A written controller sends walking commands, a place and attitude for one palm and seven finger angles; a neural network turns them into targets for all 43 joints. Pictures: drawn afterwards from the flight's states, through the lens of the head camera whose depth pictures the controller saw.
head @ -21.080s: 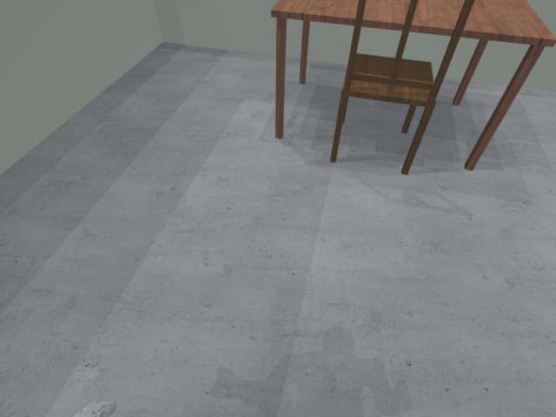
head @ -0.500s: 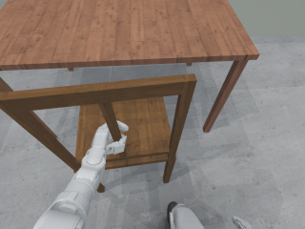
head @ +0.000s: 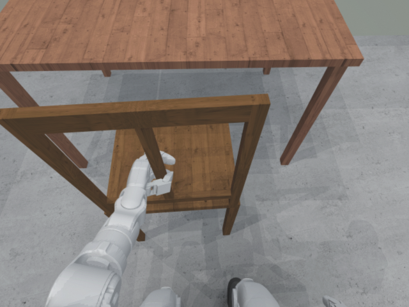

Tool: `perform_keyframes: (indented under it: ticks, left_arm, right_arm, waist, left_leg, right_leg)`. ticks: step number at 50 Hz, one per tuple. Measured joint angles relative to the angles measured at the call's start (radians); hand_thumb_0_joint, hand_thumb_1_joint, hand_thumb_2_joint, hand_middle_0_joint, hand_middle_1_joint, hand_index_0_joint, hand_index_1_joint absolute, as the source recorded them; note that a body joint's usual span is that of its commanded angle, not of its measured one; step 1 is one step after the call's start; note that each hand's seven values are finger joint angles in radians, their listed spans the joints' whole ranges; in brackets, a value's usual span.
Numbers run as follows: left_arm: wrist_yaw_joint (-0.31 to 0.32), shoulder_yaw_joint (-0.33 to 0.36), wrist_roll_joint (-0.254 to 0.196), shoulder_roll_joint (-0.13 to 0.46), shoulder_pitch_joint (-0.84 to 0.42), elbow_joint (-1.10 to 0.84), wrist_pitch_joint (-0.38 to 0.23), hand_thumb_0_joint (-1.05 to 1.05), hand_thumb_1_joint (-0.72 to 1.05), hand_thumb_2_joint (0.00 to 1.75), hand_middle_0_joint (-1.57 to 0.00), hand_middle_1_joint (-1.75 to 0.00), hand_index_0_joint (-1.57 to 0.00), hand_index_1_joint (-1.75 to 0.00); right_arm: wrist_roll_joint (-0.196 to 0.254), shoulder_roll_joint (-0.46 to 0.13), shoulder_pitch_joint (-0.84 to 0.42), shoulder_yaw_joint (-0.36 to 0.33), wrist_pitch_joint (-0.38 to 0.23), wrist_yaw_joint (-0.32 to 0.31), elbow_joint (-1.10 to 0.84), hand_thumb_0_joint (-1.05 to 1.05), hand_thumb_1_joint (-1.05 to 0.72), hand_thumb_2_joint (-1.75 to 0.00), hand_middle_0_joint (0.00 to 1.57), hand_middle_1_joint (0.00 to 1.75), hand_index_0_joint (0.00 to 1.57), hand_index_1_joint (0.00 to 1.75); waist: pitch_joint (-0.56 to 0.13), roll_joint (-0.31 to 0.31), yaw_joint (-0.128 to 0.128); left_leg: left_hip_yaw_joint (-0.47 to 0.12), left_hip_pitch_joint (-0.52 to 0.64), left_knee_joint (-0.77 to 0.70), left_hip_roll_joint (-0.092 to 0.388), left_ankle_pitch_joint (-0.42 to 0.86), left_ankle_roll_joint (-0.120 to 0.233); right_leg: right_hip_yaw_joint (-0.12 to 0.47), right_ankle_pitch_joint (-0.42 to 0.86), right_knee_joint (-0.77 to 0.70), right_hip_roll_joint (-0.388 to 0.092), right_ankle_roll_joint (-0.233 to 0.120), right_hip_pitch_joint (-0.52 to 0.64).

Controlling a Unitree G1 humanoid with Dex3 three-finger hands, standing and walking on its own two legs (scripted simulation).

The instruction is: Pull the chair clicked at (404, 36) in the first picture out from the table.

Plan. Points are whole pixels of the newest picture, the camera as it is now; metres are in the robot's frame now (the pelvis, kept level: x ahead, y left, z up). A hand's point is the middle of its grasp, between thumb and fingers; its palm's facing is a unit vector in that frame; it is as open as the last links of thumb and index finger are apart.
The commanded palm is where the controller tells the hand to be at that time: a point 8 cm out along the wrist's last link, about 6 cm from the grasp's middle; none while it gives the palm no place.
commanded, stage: step backward, pulling the chair out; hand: left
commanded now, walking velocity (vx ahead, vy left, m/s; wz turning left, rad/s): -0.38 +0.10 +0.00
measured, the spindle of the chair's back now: (159, 169) +0.40 +0.11 -0.05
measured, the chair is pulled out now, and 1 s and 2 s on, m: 0.25 0.37 0.61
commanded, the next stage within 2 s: stop walking, hand still on the chair in 1.72 s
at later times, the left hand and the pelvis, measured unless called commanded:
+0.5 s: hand (156, 213) +0.30 +0.11 -0.06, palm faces -0.11 -0.98 -0.19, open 5.6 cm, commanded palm +0.30 +0.17 -0.05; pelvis -0.06 +0.02 +0.00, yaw +0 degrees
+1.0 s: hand (149, 236) +0.25 +0.12 -0.06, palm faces -0.12 -0.97 -0.20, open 5.7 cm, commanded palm +0.23 +0.17 -0.05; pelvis -0.13 +0.02 +0.00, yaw -2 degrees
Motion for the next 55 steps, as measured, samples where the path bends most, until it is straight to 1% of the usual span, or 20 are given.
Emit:
perform_keyframes:
  ticks: [3, 5, 10, 16, 20, 22, 24, 25, 27, 30, 32, 34, 36, 39, 44, 47, 50, 52, 53, 55]
  left_arm:
    - [0.002, 0.003, 0.0, 0.004, -0.035, -0.005, 0.02, 0.07, 0.64, 0.76, -0.27, -1.19, -0.5, -1.45]
    - [0.006, -0.004, -0.004, 0.008, -0.038, -0.032, 0.038, 0.07, 0.65, 0.75, -0.26, -1.19, -0.5, -1.45]
    - [0.005, -0.021, -0.013, 0.027, 0.025, -0.096, 0.05, 0.06, 0.65, 0.74, -0.26, -1.2, -0.5, -1.45]
    - [-0.007, -0.02, -0.008, 0.025, 0.092, -0.113, 0.011, 0.06, 0.62, 0.76, -0.3, -1.21, -0.5, -1.45]
    - [-0.002, -0.004, -0.003, 0.008, 0.084, -0.063, -0.016, 0.06, 0.62, 0.77, -0.3, -1.2, -0.5, -1.45]
    - [0.0, 0.0, 0.007, 0.0, 0.07, -0.041, -0.015, 0.07, 0.62, 0.77, -0.3, -1.2, -0.5, -1.45]
    - [-0.001, -0.005, 0.016, -0.003, 0.056, -0.027, -0.009, 0.07, 0.63, 0.76, -0.29, -1.2, -0.5, -1.45]
    - [-0.002, -0.013, 0.018, -0.002, 0.047, -0.022, -0.005, 0.07, 0.63, 0.76, -0.29, -1.21, -0.5, -1.45]
    - [-0.004, -0.025, 0.02, 0.008, 0.03, -0.02, 0.004, 0.06, 0.63, 0.76, -0.28, -1.22, -0.5, -1.45]
    - [-0.003, -0.026, 0.004, 0.01, 0.043, -0.032, 0.018, 0.07, 0.64, 0.75, -0.27, -1.21, -0.5, -1.45]
    - [-0.005, -0.021, 0.0, 0.005, 0.053, -0.032, 0.016, 0.08, 0.64, 0.75, -0.27, -1.21, -0.5, -1.45]
    - [-0.01, -0.019, 0.006, 0.008, 0.054, -0.024, 0.004, 0.08, 0.63, 0.75, -0.28, -1.21, -0.5, -1.45]
    - [-0.006, -0.009, 0.01, 0.017, 0.034, -0.002, -0.012, 0.08, 0.63, 0.76, -0.29, -1.21, -0.5, -1.45]
    - [-0.004, 0.013, 0.011, 0.034, -0.002, 0.021, -0.023, 0.07, 0.62, 0.77, -0.3, -1.2, -0.5, -1.45]
    - [0.004, 0.023, 0.007, 0.042, -0.013, -0.011, 0.004, 0.07, 0.63, 0.76, -0.3, -1.2, -0.5, -1.45]
    - [0.006, 0.02, 0.005, 0.056, 0.007, -0.056, 0.015, 0.07, 0.63, 0.75, -0.3, -1.21, -0.5, -1.45]
    - [0.0, 0.02, 0.009, 0.063, 0.041, -0.091, 0.018, 0.07, 0.63, 0.74, -0.3, -1.22, -0.5, -1.45]
    - [-0.005, 0.02, 0.008, 0.061, 0.066, -0.103, 0.011, 0.07, 0.63, 0.75, -0.3, -1.22, -0.5, -1.45]
    - [-0.008, 0.019, 0.007, 0.062, 0.077, -0.107, 0.006, 0.07, 0.62, 0.75, -0.31, -1.22, -0.5, -1.45]
    - [-0.006, 0.028, -0.002, 0.059, 0.084, -0.101, -0.012, 0.07, 0.62, 0.76, -0.31, -1.22, -0.5, -1.45]
  right_arm:
    - [0.003, -0.014, -0.037, 0.006, -0.001, -0.005, -0.009, 0.01, -0.9, -0.9, 0.2, 0.3, 0.2, 0.3]
    - [0.001, -0.024, -0.059, 0.007, 0.004, -0.011, -0.023, 0.01, -0.9, -0.9, 0.2, 0.3, 0.21, 0.3]
    - [-0.007, 0.001, -0.06, 0.004, 0.04, -0.007, -0.087, 0.01, -0.9, -0.9, 0.2, 0.3, 0.2, 0.3]
    - [-0.005, 0.039, -0.046, 0.017, 0.048, -0.003, -0.079, 0.01, -0.9, -0.9, 0.2, 0.3, 0.2, 0.3]
    - [0.002, 0.033, -0.051, 0.016, 0.024, 0.0, -0.035, 0.01, -0.9, -0.9, 0.2, 0.3, 0.21, 0.3]
    - [0.003, 0.021, -0.047, 0.02, 0.014, 0.001, -0.019, 0.01, -0.9, -0.9, 0.2, 0.3, 0.21, 0.3]
    - [0.005, 0.005, -0.035, 0.026, 0.004, -0.002, -0.012, 0.01, -0.9, -0.9, 0.2, 0.3, 0.21, 0.3]
    - [0.005, -0.002, -0.027, 0.027, 0.0, -0.005, -0.011, 0.01, -0.9, -0.9, 0.2, 0.3, 0.21, 0.3]
    - [0.002, -0.002, -0.02, 0.026, -0.001, -0.013, -0.012, 0.01, -0.9, -0.9, 0.2, 0.3, 0.21, 0.3]
    - [-0.009, -0.001, 0.012, 0.014, 0.012, -0.014, -0.038, 0.01, -0.9, -0.9, 0.2, 0.3, 0.21, 0.3]
    - [-0.013, 0.006, 0.03, 0.009, 0.014, -0.009, -0.036, 0.01, -0.9, -0.9, 0.2, 0.3, 0.2, 0.3]
    - [-0.014, 0.022, 0.043, 0.01, 0.012, 0.003, -0.022, 0.01, -0.9, -0.9, 0.2, 0.3, 0.2, 0.3]
    - [-0.014, 0.035, 0.024, 0.014, 0.013, 0.01, -0.001, 0.01, -0.9, -0.9, 0.2, 0.3, 0.2, 0.3]
    - [-0.011, 0.039, -0.012, 0.023, 0.008, 0.007, 0.007, 0.01, -0.9, -0.9, 0.2, 0.3, 0.21, 0.3]
    - [-0.008, 0.002, -0.057, 0.014, 0.009, -0.013, -0.011, 0.01, -0.9, -0.9, 0.2, 0.3, 0.21, 0.3]
    - [-0.013, 0.001, -0.066, 0.007, 0.026, -0.01, -0.049, 0.01, -0.9, -0.9, 0.2, 0.3, 0.21, 0.3]
    - [-0.023, 0.014, -0.055, 0.004, 0.035, 0.005, -0.076, 0.01, -0.9, -0.9, 0.2, 0.3, 0.2, 0.3]
    - [-0.024, 0.024, -0.042, 0.007, 0.036, 0.015, -0.079, 0.01, -0.9, -0.9, 0.2, 0.3, 0.2, 0.3]
    - [-0.023, 0.029, -0.037, 0.01, 0.035, 0.019, -0.077, 0.01, -0.9, -0.9, 0.2, 0.3, 0.2, 0.3]
    - [-0.02, 0.031, -0.052, 0.015, 0.034, 0.024, -0.063, 0.01, -0.9, -0.9, 0.2, 0.3, 0.2, 0.3]
  waist:
    - [0.017, -0.008, -0.02]
    - [0.026, -0.013, -0.033]
    - [0.018, -0.049, -0.011]
    - [-0.003, -0.027, 0.021]
    - [-0.015, -0.014, 0.015]
    - [-0.025, -0.017, 0.011]
    - [-0.042, -0.019, 0.003]
    - [-0.049, -0.02, -0.003]
    - [-0.038, -0.049, -0.004]
    - [-0.032, -0.034, 0.003]
    - [-0.031, -0.007, 0.007]
    - [-0.032, 0.0, 0.018]
    - [-0.01, 0.011, 0.024]
    - [0.021, 0.005, 0.01]
    - [0.028, -0.003, -0.026]
    - [0.034, -0.032, -0.019]
    - [0.029, -0.039, -0.01]
    - [0.015, -0.029, 0.005]
    - [0.007, -0.025, 0.015]
    - [0.024, 0.011, 0.03]
  left_leg:
    - [-0.009, 0.001, -0.063, -0.005, -0.022, 0.005]
    - [0.008, 0.017, -0.149, -0.003, 0.136, 0.011]
    - [0.062, 0.025, -0.16, -0.017, 0.124, 0.021]
    - [0.064, 0.001, -0.101, 0.005, 0.097, 0.008]
    - [0.039, -0.025, -0.01, -0.015, -0.062, 0.018]
    - [0.032, -0.013, 0.016, -0.033, -0.093, 0.021]
    - [0.037, 0.038, -0.062, -0.036, -0.072, 0.023]
    - [0.041, 0.064, -0.128, -0.034, -0.019, 0.028]
    - [0.055, 0.073, -0.162, -0.052, 0.079, 0.044]
    - [0.062, 0.076, -0.154, -0.036, 0.061, 0.05]
    - [0.052, 0.074, -0.152, -0.013, 0.055, 0.046]
    - [0.046, 0.067, -0.136, 0.002, 0.052, 0.036]
    - [0.041, 0.049, -0.096, 0.028, 0.06, 0.02]
    - [0.024, 0.02, -0.064, 0.029, 0.093, 0.0]
    - [0.019, 0.029, -0.154, 0.007, 0.104, 0.016]
    - [0.046, 0.028, -0.185, -0.005, 0.142, 0.03]
    - [0.048, 0.019, -0.185, 0.001, 0.156, 0.027]
    - [0.043, 0.001, -0.172, 0.016, 0.156, 0.018]
    - [0.041, -0.009, -0.163, 0.023, 0.155, 0.012]
    - [0.029, -0.017, -0.149, 0.06, 0.157, -0.002]
  right_leg:
    - [-0.008, 0.032, -0.021, -0.017, 0.009, -0.014]
    - [-0.006, 0.043, -0.017, -0.03, 0.022, -0.027]
    - [0.035, 0.055, -0.007, -0.044, 0.03, -0.044]
    - [0.03, 0.039, 0.041, -0.027, 0.012, -0.066]
    - [0.021, 0.08, -0.017, -0.03, 0.01, -0.057]
    - [0.021, 0.111, -0.059, -0.038, 0.014, -0.056]
    - [0.017, 0.136, -0.086, -0.043, 0.022, -0.063]
    - [0.012, 0.142, -0.087, -0.048, 0.028, -0.071]
    - [0.025, 0.13, -0.073, -0.065, 0.036, -0.08]
    - [0.031, -0.042, 0.079, -0.041, 0.026, -0.086]
    - [0.021, -0.081, 0.125, -0.019, 0.013, -0.037]
    - [0.015, 0.005, 0.044, -0.01, 0.005, 0.052]
    - [0.007, -0.036, -0.027, 0.014, 0.016, 0.095]
    - [0.005, -0.03, -0.056, 0.02, 0.015, 0.098]
    - [0.015, -0.001, -0.044, -0.005, 0.033, 0.049]
    - [0.033, 0.036, -0.034, -0.018, 0.035, 0.02]
    - [0.03, -0.065, 0.037, -0.014, 0.016, 0.017]
    - [0.023, -0.114, 0.047, -0.005, 0.005, 0.051]
    - [0.021, -0.091, 0.028, -0.004, 0.005, 0.078]
    - [0.007, -0.077, -0.012, 0.031, 0.011, 0.097]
